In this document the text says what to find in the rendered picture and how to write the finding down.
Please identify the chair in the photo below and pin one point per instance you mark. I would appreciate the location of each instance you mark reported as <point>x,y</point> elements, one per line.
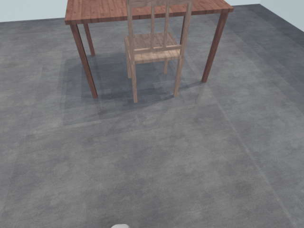
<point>155,47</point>

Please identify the table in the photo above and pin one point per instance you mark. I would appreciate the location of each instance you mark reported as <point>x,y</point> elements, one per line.
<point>95,11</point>

